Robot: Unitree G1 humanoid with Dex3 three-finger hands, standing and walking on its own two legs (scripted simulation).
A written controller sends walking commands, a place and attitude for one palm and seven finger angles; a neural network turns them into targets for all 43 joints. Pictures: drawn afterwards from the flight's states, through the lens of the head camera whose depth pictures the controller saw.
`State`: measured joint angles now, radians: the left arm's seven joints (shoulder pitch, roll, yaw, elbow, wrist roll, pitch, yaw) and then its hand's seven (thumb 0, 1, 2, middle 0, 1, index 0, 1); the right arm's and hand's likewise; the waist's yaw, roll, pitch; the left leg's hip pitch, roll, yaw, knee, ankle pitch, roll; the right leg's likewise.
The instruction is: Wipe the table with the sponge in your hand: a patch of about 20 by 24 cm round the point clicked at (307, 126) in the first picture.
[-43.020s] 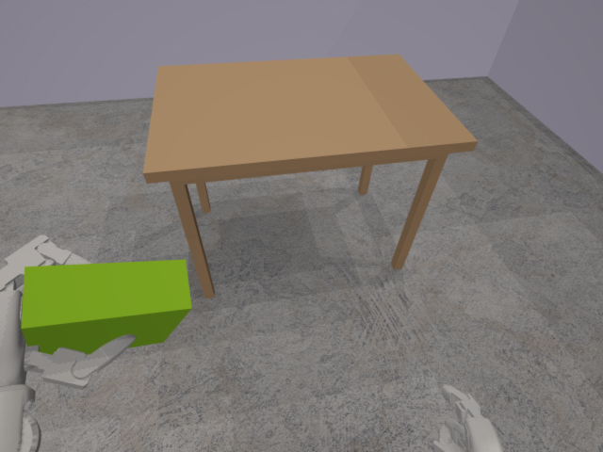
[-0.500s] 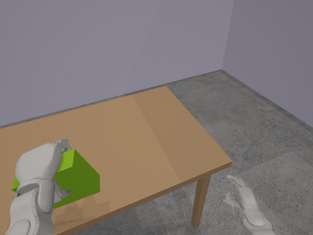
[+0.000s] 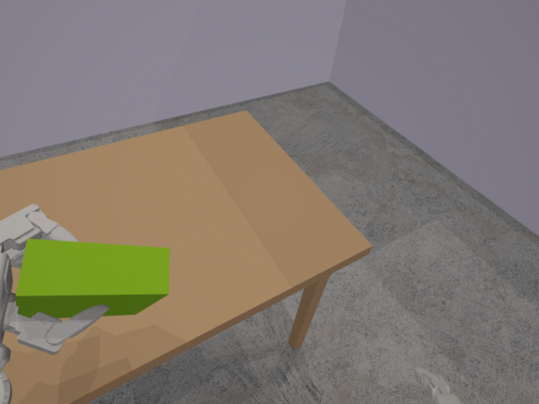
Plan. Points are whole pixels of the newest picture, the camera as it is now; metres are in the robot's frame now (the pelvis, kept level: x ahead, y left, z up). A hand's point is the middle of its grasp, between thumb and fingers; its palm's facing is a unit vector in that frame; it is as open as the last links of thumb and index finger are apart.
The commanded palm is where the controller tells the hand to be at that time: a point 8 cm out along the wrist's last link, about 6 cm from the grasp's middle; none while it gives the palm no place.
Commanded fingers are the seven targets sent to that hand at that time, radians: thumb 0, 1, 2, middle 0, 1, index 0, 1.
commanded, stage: step back with the hand held close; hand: left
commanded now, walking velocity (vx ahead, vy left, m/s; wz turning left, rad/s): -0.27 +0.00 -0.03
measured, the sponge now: (113, 284) +0.22 +0.20 +0.13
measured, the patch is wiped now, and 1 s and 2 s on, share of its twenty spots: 1.00 1.00 1.00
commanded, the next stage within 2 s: stop stepping back and stand still in 0.98 s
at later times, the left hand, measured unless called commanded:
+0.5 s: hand out of the picture +0.14 +0.27 +0.16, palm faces +0.42 -0.82 -0.39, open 9.5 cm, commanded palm +0.10 +0.30 +0.19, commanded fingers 0.00 0.10 1.30 -1.20 -1.60 -1.20 -1.60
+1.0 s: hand out of the picture +0.06 +0.23 +0.18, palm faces +0.28 -0.90 -0.34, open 9.5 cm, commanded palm +0.02 +0.28 +0.19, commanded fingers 0.00 0.10 1.30 -1.20 -1.60 -1.20 -1.60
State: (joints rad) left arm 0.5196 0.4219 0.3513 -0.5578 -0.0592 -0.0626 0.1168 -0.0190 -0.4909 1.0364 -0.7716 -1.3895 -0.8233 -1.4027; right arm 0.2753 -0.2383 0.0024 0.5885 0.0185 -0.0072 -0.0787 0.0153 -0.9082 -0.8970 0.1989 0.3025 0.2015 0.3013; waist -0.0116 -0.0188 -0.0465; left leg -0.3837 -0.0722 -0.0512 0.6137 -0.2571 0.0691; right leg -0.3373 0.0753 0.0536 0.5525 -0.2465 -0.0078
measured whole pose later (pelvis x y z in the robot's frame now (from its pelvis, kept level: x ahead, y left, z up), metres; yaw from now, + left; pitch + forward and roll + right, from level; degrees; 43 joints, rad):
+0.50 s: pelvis -0.06 +0.01 -0.01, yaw +2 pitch +1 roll -4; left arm 0.49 0.42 0.38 -0.62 -0.01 -0.13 0.13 -0.02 -0.50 1.04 -0.78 -1.39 -0.83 -1.40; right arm 0.18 -0.20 0.00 0.55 -0.02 -0.06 -0.07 0.01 -0.91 -0.90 0.20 0.30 0.20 0.30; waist 0.01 -0.04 -0.02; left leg -0.52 -0.01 0.00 0.71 -0.22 0.09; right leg -0.48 0.09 0.03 0.89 -0.37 0.02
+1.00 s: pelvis -0.16 +0.01 +0.00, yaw -4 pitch +3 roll -4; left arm 0.49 0.42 0.36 -0.62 -0.05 -0.18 0.10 -0.02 -0.50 1.04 -0.78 -1.39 -0.83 -1.40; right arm 0.25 -0.23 0.01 0.61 0.02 -0.02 -0.08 0.01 -0.91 -0.90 0.20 0.30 0.20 0.30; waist -0.01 -0.04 -0.07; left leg -0.44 0.00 0.00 0.73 -0.19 0.01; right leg -0.31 0.03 0.01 0.61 -0.31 0.03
